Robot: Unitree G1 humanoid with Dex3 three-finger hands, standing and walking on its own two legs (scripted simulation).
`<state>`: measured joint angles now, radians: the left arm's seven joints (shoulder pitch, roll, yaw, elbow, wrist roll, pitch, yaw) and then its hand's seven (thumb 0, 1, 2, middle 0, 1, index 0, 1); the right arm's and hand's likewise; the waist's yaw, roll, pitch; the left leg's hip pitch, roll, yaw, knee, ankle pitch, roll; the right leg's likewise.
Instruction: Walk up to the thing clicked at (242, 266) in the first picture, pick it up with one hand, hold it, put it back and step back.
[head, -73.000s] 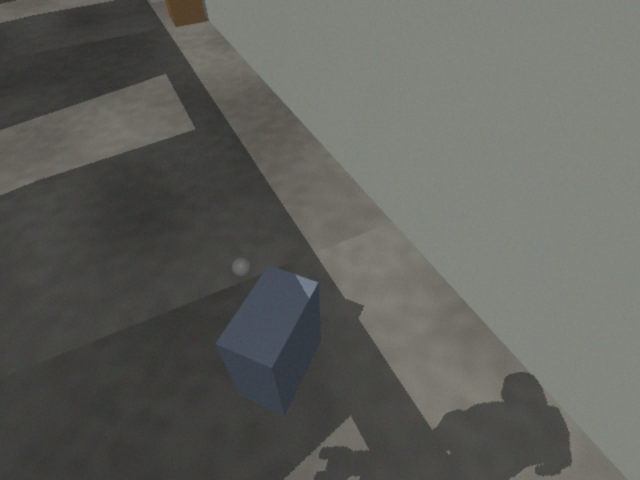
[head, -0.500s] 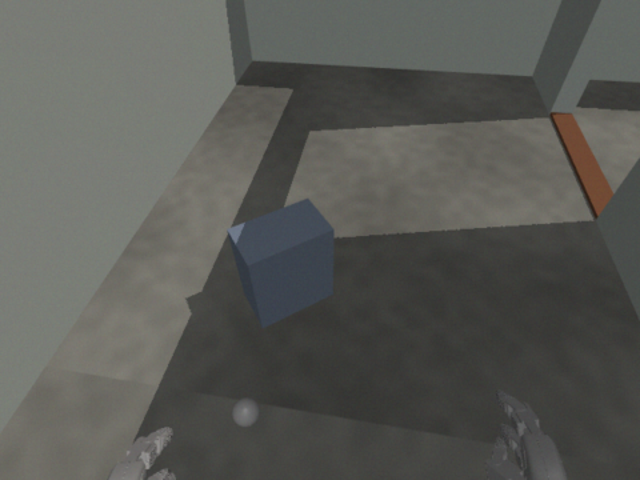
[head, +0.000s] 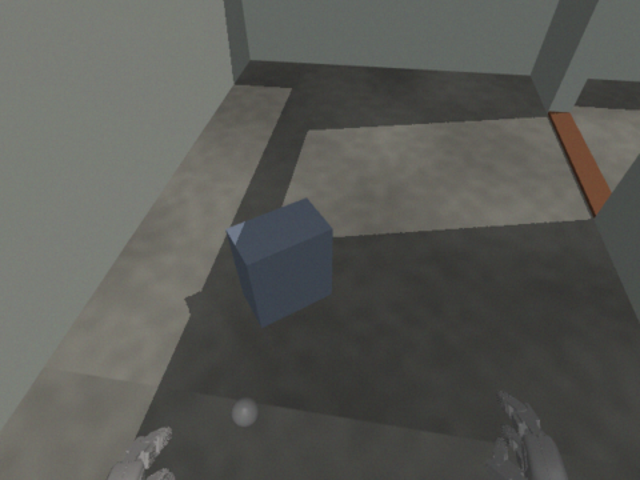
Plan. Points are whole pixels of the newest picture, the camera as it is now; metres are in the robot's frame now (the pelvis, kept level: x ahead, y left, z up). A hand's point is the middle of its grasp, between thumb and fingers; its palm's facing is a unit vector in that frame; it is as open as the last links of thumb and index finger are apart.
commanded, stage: home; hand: left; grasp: from above
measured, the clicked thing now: (245, 411) +0.48 +0.22 -0.68
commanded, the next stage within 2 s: stand in 0.22 s
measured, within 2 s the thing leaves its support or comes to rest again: neither
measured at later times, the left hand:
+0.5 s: hand out of the picture +0.14 +0.22 -0.09, palm faces +0.02 -0.95 -0.33, open 7.4 cm
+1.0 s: hand out of the picture +0.03 +0.24 -0.10, palm faces +0.05 -0.95 -0.32, open 7.4 cm
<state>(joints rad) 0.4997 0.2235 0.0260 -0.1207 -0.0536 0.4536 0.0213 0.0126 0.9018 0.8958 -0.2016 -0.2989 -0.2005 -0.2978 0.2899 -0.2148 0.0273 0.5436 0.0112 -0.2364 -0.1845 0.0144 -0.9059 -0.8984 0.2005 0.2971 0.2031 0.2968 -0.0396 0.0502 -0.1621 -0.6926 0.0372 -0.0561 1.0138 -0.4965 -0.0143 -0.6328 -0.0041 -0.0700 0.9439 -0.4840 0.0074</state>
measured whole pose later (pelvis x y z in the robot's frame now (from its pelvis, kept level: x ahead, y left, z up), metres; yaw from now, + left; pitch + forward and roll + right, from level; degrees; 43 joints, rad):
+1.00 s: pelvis -0.01 +0.01 +0.06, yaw +1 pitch -4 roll +0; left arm 0.20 0.27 0.03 1.07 0.03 0.02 0.03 0.01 0.90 0.90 -0.20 -0.30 -0.20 -0.30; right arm 0.17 -0.27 -0.04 1.06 -0.03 0.00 -0.02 0.01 -0.91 -0.90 0.20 0.30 0.20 0.30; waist 0.02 0.01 0.05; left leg -0.17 -0.01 -0.02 0.46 -0.23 0.01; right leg -0.13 -0.05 -0.04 0.44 -0.24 0.03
